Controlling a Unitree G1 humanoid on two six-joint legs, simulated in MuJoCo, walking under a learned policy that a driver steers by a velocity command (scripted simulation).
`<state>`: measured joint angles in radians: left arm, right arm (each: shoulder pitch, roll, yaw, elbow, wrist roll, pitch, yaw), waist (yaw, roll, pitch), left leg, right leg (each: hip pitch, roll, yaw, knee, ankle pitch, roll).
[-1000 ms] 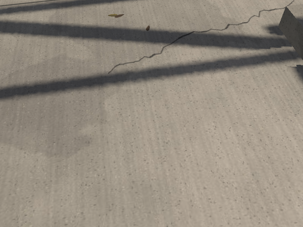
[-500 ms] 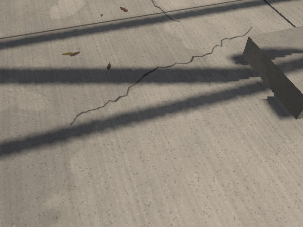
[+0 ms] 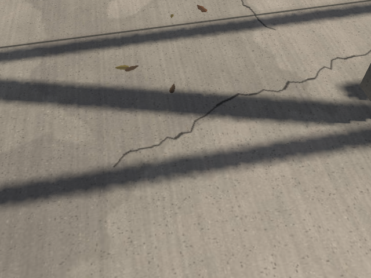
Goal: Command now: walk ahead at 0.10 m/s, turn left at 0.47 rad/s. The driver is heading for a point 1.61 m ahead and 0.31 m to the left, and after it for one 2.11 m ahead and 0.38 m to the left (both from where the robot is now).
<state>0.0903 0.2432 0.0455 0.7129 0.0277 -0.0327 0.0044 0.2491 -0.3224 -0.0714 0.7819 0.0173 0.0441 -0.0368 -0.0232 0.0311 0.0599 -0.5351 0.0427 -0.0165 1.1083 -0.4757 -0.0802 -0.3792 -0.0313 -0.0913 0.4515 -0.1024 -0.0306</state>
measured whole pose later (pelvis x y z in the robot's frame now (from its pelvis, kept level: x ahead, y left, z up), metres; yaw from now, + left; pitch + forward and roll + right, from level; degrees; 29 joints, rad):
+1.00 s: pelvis +0.04 +0.02 +0.00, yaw +22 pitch -1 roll +0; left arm 0.11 0.25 0.02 0.88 0.01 -0.01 -0.01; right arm 0.20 -0.28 -0.06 0.74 -0.01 0.05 -0.02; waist 0.01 0.00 0.05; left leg -0.20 0.00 -0.07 0.50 -0.28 -0.02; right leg -0.22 -0.01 0.02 0.49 -0.26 0.03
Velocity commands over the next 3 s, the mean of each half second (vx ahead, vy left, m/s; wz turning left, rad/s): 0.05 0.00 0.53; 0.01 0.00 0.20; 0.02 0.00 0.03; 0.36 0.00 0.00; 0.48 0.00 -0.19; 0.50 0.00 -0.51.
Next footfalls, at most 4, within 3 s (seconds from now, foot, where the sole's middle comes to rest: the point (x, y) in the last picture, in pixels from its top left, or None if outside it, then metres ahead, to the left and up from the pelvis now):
0.20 left None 0.07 0.14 -0.77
0.66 right None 0.13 -0.09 -0.77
0.92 left None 0.02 0.15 -0.77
2.08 left None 0.38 0.29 -0.77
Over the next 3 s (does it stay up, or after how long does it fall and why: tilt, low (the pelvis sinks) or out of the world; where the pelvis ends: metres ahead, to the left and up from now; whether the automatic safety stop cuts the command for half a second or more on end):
stays up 0.77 0.24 0.01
